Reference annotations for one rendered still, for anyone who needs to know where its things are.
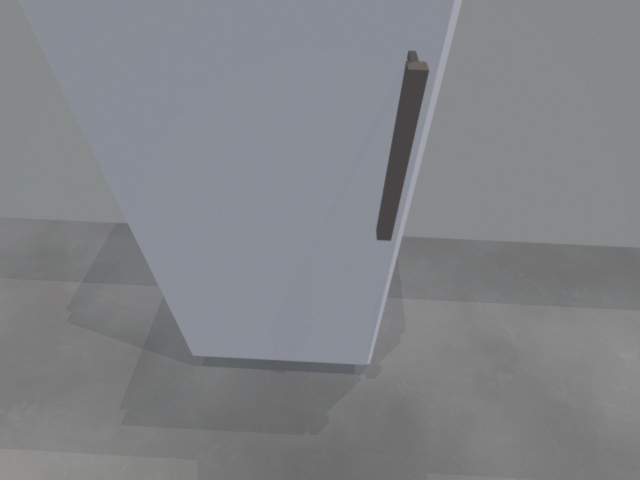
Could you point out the fridge door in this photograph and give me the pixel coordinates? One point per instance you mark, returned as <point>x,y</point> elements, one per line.
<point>247,144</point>

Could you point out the handle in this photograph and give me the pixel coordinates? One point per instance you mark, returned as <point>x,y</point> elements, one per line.
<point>411,96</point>

